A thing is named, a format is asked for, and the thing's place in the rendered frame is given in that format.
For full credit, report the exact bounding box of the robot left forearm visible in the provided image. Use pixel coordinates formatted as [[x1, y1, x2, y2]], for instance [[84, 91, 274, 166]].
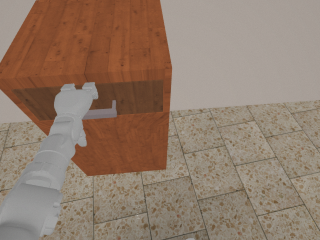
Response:
[[0, 113, 83, 222]]

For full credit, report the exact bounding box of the robot left hand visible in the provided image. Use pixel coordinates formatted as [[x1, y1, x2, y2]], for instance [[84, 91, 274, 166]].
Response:
[[54, 82, 99, 147]]

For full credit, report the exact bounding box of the cabinet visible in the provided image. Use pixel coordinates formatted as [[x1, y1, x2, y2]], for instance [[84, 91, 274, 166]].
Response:
[[0, 0, 172, 176]]

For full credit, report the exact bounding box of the handle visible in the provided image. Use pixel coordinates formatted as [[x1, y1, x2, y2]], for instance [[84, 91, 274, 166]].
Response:
[[82, 100, 117, 120]]

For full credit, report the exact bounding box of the drawer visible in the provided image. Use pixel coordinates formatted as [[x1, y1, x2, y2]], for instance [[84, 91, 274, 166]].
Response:
[[11, 79, 164, 121]]

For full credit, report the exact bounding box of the robot left upper arm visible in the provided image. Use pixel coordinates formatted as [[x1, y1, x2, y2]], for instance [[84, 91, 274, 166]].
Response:
[[0, 183, 63, 240]]

